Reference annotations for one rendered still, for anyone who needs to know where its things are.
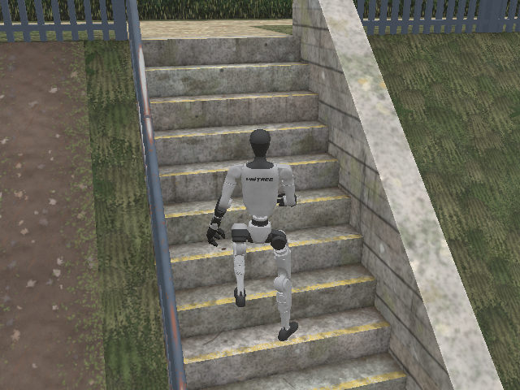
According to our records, stairs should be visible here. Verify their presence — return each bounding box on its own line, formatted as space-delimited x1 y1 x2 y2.
129 37 407 390

